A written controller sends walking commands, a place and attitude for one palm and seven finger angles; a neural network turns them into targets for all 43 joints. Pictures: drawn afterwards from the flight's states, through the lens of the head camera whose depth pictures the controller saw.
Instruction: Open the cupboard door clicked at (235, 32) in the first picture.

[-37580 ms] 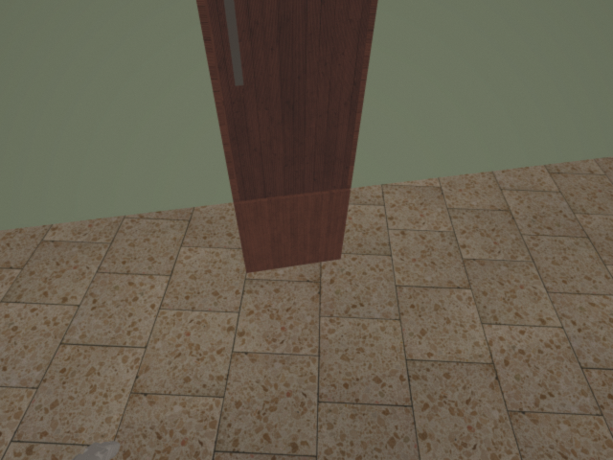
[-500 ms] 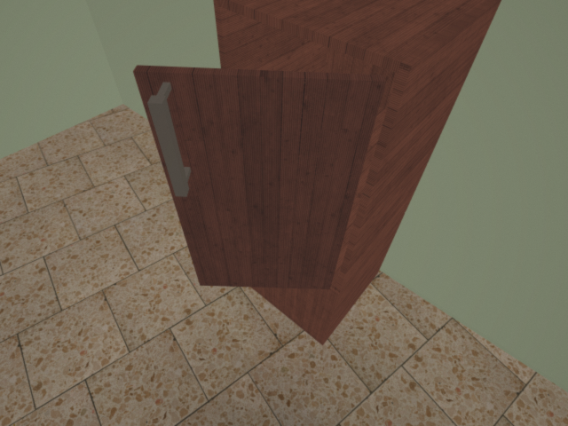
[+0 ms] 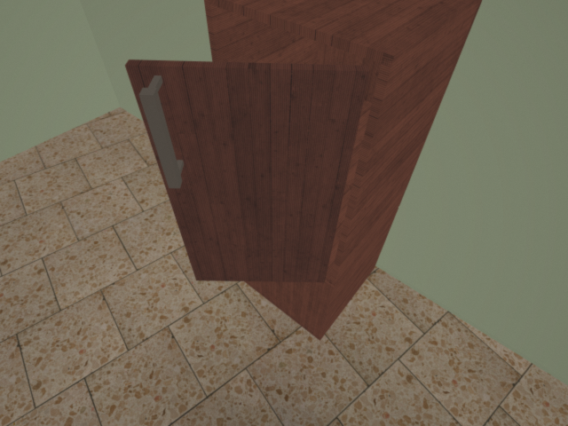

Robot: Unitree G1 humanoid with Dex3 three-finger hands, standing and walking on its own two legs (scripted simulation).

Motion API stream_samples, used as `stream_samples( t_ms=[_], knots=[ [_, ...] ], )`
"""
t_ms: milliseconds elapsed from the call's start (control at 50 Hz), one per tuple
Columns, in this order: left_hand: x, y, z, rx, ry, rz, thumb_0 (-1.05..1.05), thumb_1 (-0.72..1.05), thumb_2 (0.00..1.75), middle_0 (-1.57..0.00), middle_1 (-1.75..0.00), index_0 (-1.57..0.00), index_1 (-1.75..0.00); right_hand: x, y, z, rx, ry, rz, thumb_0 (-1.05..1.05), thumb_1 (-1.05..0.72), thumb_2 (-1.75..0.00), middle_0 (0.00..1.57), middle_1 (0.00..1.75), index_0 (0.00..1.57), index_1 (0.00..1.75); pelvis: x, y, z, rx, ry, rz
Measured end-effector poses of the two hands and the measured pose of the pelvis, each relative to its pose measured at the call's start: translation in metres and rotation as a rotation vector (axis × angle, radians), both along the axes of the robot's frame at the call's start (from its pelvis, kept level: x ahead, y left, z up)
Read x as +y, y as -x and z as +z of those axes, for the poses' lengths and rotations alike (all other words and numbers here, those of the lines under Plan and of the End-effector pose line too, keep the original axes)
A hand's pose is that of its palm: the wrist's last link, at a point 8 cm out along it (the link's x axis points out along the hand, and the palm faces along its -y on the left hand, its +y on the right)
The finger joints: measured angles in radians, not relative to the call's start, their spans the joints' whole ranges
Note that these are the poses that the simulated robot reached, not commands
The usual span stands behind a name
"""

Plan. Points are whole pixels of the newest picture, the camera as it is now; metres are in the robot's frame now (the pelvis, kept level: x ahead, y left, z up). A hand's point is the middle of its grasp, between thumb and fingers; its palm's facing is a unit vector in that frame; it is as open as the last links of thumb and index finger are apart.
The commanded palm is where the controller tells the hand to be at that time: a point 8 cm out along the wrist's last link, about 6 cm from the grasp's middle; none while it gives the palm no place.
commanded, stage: come to a stop and stand still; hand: left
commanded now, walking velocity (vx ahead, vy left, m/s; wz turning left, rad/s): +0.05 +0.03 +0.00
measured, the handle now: (166, 135) +0.50 +0.22 +0.15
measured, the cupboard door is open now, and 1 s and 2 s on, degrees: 39 39 39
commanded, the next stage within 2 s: look again from close up in 0.66 s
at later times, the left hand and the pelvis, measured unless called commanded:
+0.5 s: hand out of the picture +0.02 +0.21 -0.18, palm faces +0.03 -0.98 -0.20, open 7.4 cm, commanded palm none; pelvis +0.01 +0.04 +0.00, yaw +1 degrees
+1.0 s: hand out of the picture -0.01 +0.22 -0.18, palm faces +0.01 -0.98 -0.19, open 7.4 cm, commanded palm none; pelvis +0.00 +0.04 +0.00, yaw +1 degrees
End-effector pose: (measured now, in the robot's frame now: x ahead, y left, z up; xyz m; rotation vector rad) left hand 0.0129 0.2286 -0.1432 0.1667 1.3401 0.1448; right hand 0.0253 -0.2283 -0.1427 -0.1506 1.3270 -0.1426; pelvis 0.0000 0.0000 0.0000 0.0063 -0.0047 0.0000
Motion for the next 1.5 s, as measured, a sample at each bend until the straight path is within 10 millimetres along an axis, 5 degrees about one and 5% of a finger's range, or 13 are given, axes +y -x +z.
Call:
stream_samples(
  t_ms=[140, 360, 580, 800, 1100, 1380, 1420, 1500],
  knots=[
    [-0.005, 0.008, -0.007, 0.037, 0.022, 0.014, 0.0, 0.91, 0.9, -0.2, -0.29, -0.2, -0.3, 0.013, 0.025, -0.002, 0.092, -0.011, -0.009, 0.01, -0.91, -0.9, 0.2, 0.29, 0.2, 0.3, 0.006, -0.011, -0.002, 0.005, 0.017, 0.007],
    [0.014, 0.005, -0.009, 0.043, 0.016, 0.02, 0.0, 0.91, 0.9, -0.2, -0.29, -0.2, -0.3, 0.043, 0.018, -0.008, 0.069, -0.022, -0.002, 0.02, -0.92, -0.9, 0.2, 0.29, 0.2, 0.3, 0.028, -0.016, -0.006, -0.013, 0.017, 0.026],
    [0.034, -0.004, -0.005, 0.0, 0.004, 0.012, 0.0, 0.91, 0.9, -0.2, -0.29, -0.19, -0.3, 0.039, -0.003, 0.002, -0.005, 0.014, 0.011, 0.02, -0.93, -0.9, 0.2, 0.29, 0.2, 0.3, 0.038, -0.012, -0.002, -0.018, 0.01, 0.021],
    [0.04, 0.01, -0.004, 0.015, 0.006, 0.011, 0.0, 0.91, 0.9, -0.2, -0.29, -0.19, -0.3, 0.037, -0.015, 0.009, -0.045, 0.023, 0.031, 0.01, -0.91, -0.9, 0.2, 0.29, 0.2, 0.3, 0.041, -0.005, 0.001, -0.02, 0.01, 0.018],
    [0.036, 0.034, -0.003, 0.075, 0.017, 0.019, 0.0, 0.91, 0.9, -0.2, -0.29, -0.2, -0.3, 0.037, 0.002, 0.009, 0.009, 0.018, 0.023, 0.01, -0.91, -0.9, 0.2, 0.29, 0.2, 0.3, 0.039, 0.0, 0.003, -0.016, 0.009, 0.016],
    [0.027, 0.029, -0.004, 0.076, 0.021, 0.007, 0.0, 0.91, 0.9, -0.2, -0.29, -0.2, -0.3, 0.037, 0.016, 0.006, 0.049, 0.008, 0.003, 0.01, -0.91, -0.9, 0.2, 0.29, 0.2, 0.3, 0.035, -0.001, 0.003, -0.008, 0.012, 0.01],
    [0.031, -0.002, 0.013, -0.102, 0.008, 0.088, 0.01, 0.91, 0.9, -0.2, -0.3, -0.2, -0.3, 0.034, 0.007, 0.011, -0.047, 0.029, 0.004, 0.01, -0.91, -0.9, 0.2, 0.29, 0.2, 0.3, 0.034, 0.0, 0.001, -0.009, 0.01, 0.017],
    [0.041, -0.095, 0.092, -0.691, -0.068, 0.122, 0.02, 0.89, 0.88, -0.2, -0.31, -0.2, -0.32, 0.025, -0.032, 0.021, -0.331, 0.053, 0.015, 0.02, -0.91, -0.9, 0.2, 0.3, 0.2, 0.3, 0.03, 0.003, -0.006, 0.008, -0.001, 0.047]
  ],
)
